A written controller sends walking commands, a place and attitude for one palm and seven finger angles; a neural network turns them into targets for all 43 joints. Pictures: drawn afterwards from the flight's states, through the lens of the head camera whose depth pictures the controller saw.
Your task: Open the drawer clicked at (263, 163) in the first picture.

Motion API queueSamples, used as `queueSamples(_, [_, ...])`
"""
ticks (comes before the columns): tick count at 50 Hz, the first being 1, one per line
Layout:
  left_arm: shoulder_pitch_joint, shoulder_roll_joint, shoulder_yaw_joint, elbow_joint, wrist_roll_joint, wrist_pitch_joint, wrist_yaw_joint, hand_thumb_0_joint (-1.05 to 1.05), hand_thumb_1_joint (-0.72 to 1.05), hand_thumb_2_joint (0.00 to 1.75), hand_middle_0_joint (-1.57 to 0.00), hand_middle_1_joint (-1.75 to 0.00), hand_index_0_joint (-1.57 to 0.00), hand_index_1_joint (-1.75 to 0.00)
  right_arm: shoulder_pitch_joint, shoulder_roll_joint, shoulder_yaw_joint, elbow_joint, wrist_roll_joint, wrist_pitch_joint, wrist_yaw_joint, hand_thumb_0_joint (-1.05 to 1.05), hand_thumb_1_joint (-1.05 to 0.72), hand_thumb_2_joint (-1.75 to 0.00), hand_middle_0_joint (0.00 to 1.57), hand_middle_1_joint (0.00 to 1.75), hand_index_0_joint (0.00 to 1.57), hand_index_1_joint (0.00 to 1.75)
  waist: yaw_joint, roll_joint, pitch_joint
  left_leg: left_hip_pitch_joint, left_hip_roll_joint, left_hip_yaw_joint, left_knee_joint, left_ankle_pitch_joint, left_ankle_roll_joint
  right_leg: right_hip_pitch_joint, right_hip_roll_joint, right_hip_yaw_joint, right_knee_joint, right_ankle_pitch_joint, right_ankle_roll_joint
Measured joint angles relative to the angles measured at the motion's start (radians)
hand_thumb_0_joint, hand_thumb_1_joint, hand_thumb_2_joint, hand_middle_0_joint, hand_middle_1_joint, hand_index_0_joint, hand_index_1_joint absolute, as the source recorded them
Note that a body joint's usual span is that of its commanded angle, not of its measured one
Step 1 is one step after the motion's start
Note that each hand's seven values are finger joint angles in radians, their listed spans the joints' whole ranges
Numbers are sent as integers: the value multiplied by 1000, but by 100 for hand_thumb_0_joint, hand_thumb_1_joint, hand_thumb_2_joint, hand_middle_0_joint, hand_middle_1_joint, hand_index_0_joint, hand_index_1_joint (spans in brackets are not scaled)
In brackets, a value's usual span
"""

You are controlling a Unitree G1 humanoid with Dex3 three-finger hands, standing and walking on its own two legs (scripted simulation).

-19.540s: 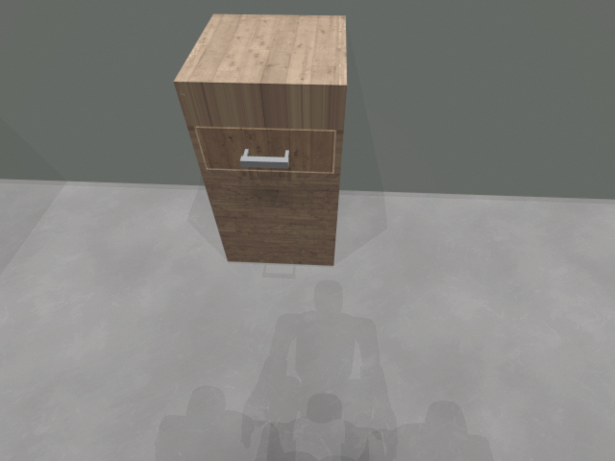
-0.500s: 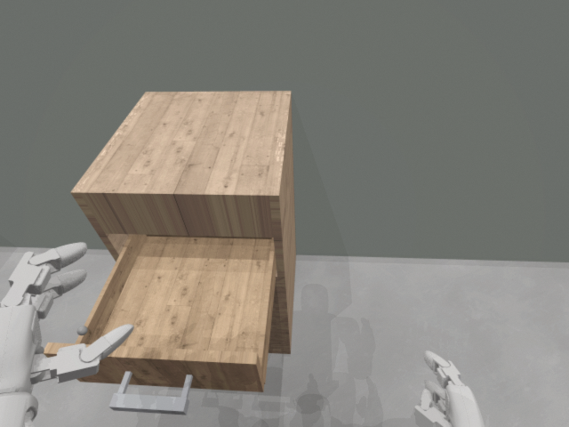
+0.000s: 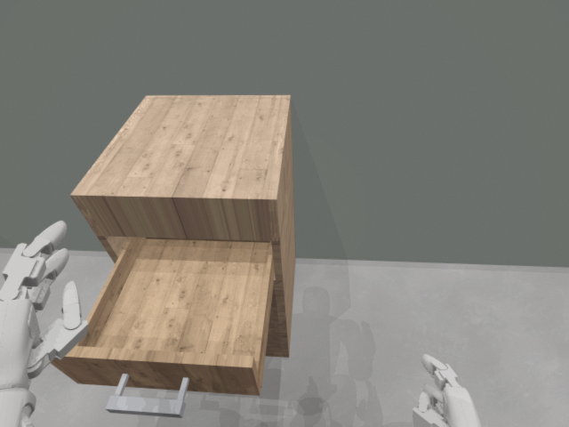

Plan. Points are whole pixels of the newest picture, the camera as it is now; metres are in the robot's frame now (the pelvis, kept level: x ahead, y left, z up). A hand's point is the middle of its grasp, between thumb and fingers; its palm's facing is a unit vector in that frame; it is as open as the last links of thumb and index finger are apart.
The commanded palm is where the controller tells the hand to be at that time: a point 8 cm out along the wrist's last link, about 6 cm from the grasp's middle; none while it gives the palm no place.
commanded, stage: step back with the hand held close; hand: left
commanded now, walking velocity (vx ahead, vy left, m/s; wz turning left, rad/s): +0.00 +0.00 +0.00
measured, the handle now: (150, 394) +0.21 +0.29 -0.20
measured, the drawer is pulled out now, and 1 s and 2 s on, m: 0.28 0.28 0.28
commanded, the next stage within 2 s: stop stepping back and stand still in 1.52 s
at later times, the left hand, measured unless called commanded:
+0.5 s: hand (47, 339) +0.16 +0.27 +0.15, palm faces +0.27 -0.81 -0.52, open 7.4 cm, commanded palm +0.10 +0.31 +0.17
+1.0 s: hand (2, 384) +0.11 +0.28 +0.15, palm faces +0.35 -0.81 -0.48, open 7.4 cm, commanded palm +0.04 +0.31 +0.17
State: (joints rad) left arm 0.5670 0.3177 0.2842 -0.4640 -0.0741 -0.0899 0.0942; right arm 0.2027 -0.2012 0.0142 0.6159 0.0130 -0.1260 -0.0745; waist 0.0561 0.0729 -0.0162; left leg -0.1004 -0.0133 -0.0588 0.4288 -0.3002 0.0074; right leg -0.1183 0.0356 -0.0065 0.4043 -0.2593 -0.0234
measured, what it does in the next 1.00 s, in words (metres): shifts its weight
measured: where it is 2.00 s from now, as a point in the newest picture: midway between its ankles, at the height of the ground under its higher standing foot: outside the picture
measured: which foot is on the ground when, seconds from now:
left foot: down 0.00-1.00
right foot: down 0.00-0.92, up 0.94-1.00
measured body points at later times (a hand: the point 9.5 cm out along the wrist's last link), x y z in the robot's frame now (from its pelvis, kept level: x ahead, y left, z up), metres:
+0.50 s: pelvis -0.03 +0.03 +0.00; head +0.01 +0.03 +0.45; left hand +0.14 +0.31 +0.18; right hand +0.16 -0.21 -0.08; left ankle -0.04 +0.12 -0.74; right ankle -0.03 -0.10 -0.74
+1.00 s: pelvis -0.08 +0.03 -0.01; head -0.05 +0.05 +0.44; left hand +0.09 +0.32 +0.18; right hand +0.09 -0.21 -0.08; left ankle -0.04 +0.12 -0.74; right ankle -0.07 -0.10 -0.73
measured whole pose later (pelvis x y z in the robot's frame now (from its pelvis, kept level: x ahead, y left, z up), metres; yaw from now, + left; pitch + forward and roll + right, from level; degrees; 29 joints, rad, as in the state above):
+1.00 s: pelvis -0.08 +0.03 -0.01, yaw +1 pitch +4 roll -2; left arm 0.64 0.41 0.40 -0.63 -0.03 -0.23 0.15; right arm 0.20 -0.20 -0.02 0.58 0.01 -0.07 -0.07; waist -0.02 -0.01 0.00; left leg -0.41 -0.04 -0.06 0.56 -0.22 0.05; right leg -0.39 0.03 0.01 0.62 -0.25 0.02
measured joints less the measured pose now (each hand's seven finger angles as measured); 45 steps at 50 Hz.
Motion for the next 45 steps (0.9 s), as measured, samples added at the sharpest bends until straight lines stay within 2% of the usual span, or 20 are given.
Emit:
queueSamples(6, [-8,11,17,-24,3,-13,5,2,88,90,-21,-31,-21,-31,4,-8,-5,3,0,0,-1,1,-90,-90,20,30,20,30,-4,5,-4,3,-1,-2,1,-1,3,9,-1,-2,-10,2,3])
queueSamples(11, [-27,25,88,-15,17,-82,8,2,89,90,-21,-31,-21,-30,-38,-17,-13,-25,-1,52,17,1,-90,-90,20,30,20,30,-32,4,24,-58,0,-5,11,13,7,-36,0,-5,-33,35,8])
queueSamples(19, [89,46,53,-80,21,-84,2,2,89,90,-21,-30,-21,-30,-65,-28,-44,-57,6,116,22,1,-90,-90,20,30,20,30,-62,-25,50,-134,-23,7,1,50,25,-117,-24,5,-33,65,30])
queueSamples(24, [121,92,77,-134,15,-82,14,2,89,90,-22,-30,-21,-30,-54,-17,-46,-68,9,129,11,1,-90,-90,20,30,20,30,-61,-54,44,-160,-36,5,20,54,33,-143,-37,2,-9,63,40])
queueSamples(28, [105,108,107,-152,13,-89,26,2,89,90,-22,-30,-21,-30,-58,-3,-40,-72,6,122,11,1,-90,-90,20,30,20,30,-54,-73,39,-173,-48,11,34,60,39,-167,-49,7,27,58,45])
queueSamples(36, [75,69,105,-140,26,-93,33,2,89,90,-21,-30,-21,-30,-63,17,-13,-82,-2,88,20,1,-90,-90,20,30,20,30,-44,-75,31,-230,-46,19,108,51,38,-228,-45,12,107,49,43])
queueSamples(43, [80,41,70,-172,27,-121,44,2,89,90,-21,-30,-21,-30,-32,-6,-24,-59,-1,73,27,1,-90,-90,20,30,20,30,-49,-60,22,-302,-21,-3,182,23,28,-250,-21,-16,84,82,32])
queueSamples(45, [83,46,71,-180,27,-131,51,2,89,90,-21,-30,-21,-30,-26,-12,-29,-45,-2,74,21,1,-90,-90,20,30,20,30,-53,-67,25,-304,-20,1,171,60,29,-254,-22,-15,80,89,36])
